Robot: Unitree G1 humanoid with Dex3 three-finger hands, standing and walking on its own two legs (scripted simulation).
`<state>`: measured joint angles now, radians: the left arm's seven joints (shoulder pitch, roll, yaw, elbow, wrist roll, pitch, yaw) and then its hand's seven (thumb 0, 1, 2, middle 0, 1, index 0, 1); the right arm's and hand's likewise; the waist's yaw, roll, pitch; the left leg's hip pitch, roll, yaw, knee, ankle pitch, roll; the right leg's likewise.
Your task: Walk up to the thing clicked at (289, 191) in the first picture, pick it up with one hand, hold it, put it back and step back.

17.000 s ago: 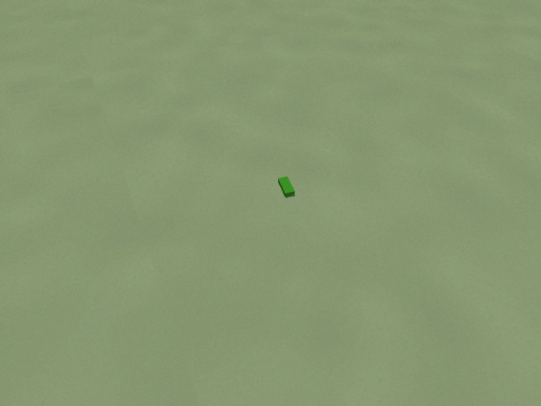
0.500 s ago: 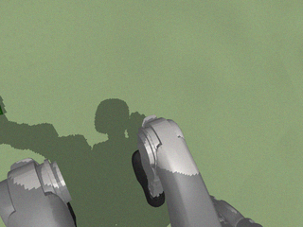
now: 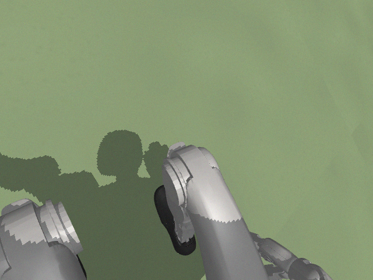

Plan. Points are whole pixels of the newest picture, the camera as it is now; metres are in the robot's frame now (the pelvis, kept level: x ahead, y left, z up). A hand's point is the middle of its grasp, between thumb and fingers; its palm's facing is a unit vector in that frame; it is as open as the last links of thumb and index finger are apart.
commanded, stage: close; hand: left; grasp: from above
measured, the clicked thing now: out of the picture +0.45 +0.31 -0.28
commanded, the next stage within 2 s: settle in 1.58 s
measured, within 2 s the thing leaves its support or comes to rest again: leaves its support in 1.98 s
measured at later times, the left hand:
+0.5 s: hand out of the picture +0.44 +0.30 -0.25, palm faces -0.42 -0.10 -0.90, open 10.4 cm
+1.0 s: hand out of the picture +0.44 +0.32 -0.24, palm faces -0.46 -0.13 -0.88, open 8.2 cm
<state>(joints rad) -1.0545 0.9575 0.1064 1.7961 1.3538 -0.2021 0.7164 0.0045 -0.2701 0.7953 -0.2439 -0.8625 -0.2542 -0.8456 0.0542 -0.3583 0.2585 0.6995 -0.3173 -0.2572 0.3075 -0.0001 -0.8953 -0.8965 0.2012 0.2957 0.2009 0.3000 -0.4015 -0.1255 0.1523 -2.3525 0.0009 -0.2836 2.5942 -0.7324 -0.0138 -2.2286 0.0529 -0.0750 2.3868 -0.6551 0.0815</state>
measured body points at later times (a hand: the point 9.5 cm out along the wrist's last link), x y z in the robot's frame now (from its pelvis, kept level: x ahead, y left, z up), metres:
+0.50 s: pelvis +0.00 +0.00 +0.00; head +0.27 +0.13 +0.34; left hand +0.46 +0.30 -0.20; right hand +0.06 -0.25 -0.05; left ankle +0.06 +0.13 -0.26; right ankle +0.12 -0.15 -0.26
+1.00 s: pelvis +0.00 +0.00 +0.01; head +0.27 +0.13 +0.34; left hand +0.46 +0.32 -0.19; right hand +0.05 -0.25 -0.05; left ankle +0.06 +0.13 -0.26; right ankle +0.12 -0.15 -0.26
